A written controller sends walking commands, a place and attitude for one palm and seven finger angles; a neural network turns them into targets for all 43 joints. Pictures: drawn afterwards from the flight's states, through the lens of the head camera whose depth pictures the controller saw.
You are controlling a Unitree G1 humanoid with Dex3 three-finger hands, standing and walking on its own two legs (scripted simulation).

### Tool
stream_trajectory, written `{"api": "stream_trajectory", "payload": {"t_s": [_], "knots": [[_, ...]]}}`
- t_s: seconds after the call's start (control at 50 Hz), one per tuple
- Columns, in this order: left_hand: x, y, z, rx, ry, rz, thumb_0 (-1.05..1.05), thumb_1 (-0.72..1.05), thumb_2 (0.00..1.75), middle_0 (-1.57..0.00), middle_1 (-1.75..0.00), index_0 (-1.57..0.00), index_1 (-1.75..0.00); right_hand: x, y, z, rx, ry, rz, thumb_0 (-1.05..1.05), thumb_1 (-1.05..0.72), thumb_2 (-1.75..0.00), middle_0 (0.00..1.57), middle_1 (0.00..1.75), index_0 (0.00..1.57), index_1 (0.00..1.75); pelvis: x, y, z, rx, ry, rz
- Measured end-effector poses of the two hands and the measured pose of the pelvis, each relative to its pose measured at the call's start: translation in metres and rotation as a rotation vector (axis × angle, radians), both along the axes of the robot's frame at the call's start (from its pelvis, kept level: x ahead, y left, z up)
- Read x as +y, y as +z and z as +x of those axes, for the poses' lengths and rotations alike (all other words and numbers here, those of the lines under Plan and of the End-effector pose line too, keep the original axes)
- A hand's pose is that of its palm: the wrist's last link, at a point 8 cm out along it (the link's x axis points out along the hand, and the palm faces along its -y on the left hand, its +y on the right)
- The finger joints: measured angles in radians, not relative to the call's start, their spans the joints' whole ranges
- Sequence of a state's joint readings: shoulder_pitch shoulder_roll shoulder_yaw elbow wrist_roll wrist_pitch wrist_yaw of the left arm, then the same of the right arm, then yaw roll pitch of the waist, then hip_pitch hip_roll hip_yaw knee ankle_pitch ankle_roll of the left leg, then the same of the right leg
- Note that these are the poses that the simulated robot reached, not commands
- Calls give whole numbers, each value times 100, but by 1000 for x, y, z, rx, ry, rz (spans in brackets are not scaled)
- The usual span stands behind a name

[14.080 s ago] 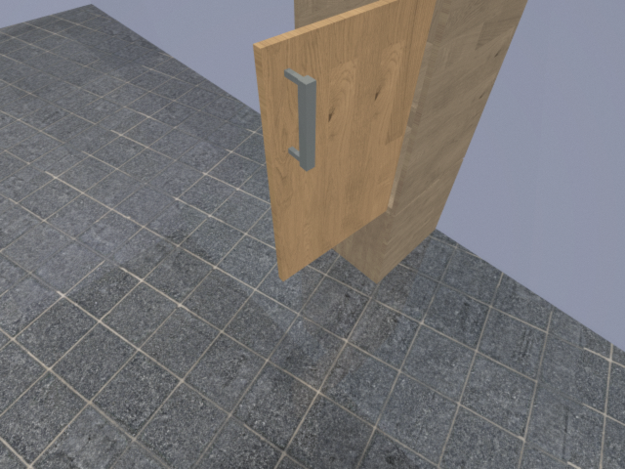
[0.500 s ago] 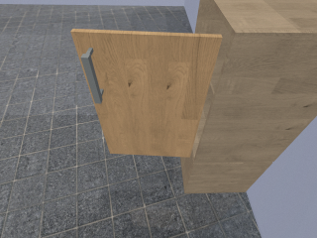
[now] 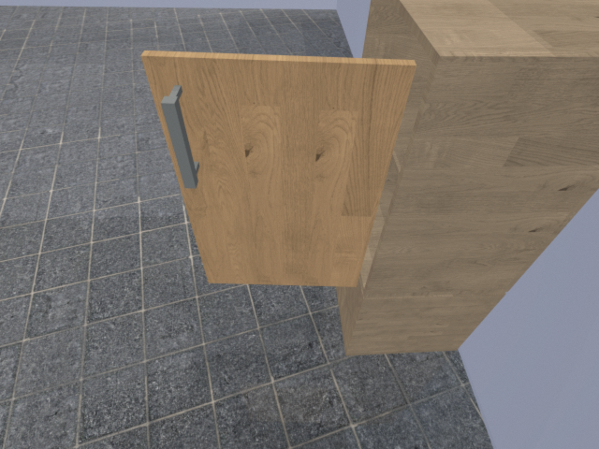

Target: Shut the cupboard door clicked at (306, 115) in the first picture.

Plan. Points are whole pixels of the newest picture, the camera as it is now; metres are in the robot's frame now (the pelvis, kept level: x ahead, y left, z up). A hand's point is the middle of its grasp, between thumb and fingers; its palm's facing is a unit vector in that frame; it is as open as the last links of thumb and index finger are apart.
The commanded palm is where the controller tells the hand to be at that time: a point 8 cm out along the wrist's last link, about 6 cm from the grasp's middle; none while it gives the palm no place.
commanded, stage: look again from close up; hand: left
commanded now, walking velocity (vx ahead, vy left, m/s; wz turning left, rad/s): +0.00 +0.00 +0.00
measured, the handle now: (184, 139) +0.53 +0.22 +0.13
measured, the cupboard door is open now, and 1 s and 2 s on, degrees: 86 86 86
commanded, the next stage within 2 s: shuffle to correct the standing spot in 0.56 s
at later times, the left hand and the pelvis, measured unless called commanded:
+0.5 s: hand out of the picture +0.03 +0.16 -0.17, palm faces -0.02 -0.98 -0.20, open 7.4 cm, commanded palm none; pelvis +0.01 -0.02 +0.00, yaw +0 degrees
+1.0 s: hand out of the picture +0.03 +0.16 -0.18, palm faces +0.04 -0.99 -0.17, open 7.4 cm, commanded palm none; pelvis +0.06 -0.01 -0.01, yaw +0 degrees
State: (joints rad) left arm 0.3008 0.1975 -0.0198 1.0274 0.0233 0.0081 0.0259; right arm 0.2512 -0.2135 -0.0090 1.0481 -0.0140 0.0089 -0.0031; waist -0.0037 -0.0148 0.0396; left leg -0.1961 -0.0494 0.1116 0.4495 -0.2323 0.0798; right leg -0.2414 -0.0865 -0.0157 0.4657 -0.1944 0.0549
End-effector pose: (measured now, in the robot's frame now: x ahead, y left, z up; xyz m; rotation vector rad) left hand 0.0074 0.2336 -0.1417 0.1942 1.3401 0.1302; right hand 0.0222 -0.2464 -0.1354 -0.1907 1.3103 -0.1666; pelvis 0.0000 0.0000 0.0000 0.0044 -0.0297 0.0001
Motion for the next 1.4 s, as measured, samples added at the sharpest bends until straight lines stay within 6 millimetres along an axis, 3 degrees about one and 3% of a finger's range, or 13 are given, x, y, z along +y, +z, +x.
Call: {"api": "stream_trajectory", "payload": {"t_s": [0.18, 0.48, 0.76, 0.94, 1.04, 1.12, 1.24, 1.32, 1.4], "knots": [[-8, 1, -2, 31, -2, -1, 0, 91, 90, -20, -30, -20, -30, 0, -3, -15, 54, -23, 19, 0, -91, -90, 20, 30, 20, 30, -6, 2, 3, 4, -4, 2], [-26, 2, 18, 2, -6, -10, 0, 91, 90, -20, -30, -20, -30, 6, -7, -1, 44, -28, 56, 0, -91, -90, 20, 30, 20, 30, -16, 4, 11, 3, -8, 2], [-32, -1, 16, 21, 9, -25, 0, 91, 90, -20, -30, -20, -30, 1, -5, -2, 69, -30, 45, 0, -91, -90, 20, 30, 20, 30, -19, 4, 19, 1, -7, -2], [-28, -7, 12, 72, 53, -42, 0, 91, 90, -20, -30, -20, -30, 7, -10, -7, 136, -43, 40, 0, -91, -90, 20, 30, 20, 30, -12, -2, 43, 17, -7, -13], [-17, -15, 15, 112, 86, -53, 0, 91, 90, -20, -30, -20, -30, 18, -9, 3, 160, -45, 20, 0, -91, -90, 20, 30, 20, 30, 0, -8, 64, 23, -4, -19], [-9, -18, 30, 148, 70, -44, 0, 91, 90, -20, -30, -20, -30, 32, -8, 14, 147, -61, 7, 0, -91, -90, 20, 30, 20, 30, 9, -8, 78, 13, -16, -14], [2, -9, 81, 60, 51, -5, 0, 91, 90, -20, -30, -20, -30, 47, -10, 23, 167, -75, 39, 0, -91, -90, 20, 30, 20, 30, 10, -4, 85, 1, 0, -4], [6, -4, 109, -20, 41, 16, 0, 91, 90, -20, -30, -19, -30, 46, -18, 34, 165, -83, 53, 0, -90, -90, 20, 30, 20, 30, 9, -6, 87, 15, 0, -12], [6, -5, 124, -57, 12, 19, 0, 91, 90, -20, -30, -19, -30, 41, -22, 50, 113, -94, 49, 0, -90, -90, 20, 30, 20, 30, 8, -9, 80, 27, -1, -12]]}}
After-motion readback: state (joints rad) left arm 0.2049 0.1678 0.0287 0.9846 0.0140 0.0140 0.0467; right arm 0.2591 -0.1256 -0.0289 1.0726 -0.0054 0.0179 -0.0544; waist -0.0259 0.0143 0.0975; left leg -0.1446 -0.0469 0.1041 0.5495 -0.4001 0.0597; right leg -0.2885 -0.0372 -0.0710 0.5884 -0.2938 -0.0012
